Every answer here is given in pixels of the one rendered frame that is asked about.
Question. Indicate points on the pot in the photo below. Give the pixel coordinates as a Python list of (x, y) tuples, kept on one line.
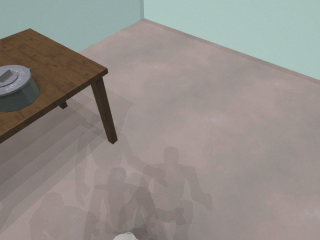
[(21, 98)]

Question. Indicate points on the knob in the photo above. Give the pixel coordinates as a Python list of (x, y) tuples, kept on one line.
[(4, 73)]

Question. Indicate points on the lid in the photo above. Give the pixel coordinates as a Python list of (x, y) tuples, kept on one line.
[(20, 76)]

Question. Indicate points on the table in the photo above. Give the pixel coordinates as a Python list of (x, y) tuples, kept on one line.
[(59, 73)]

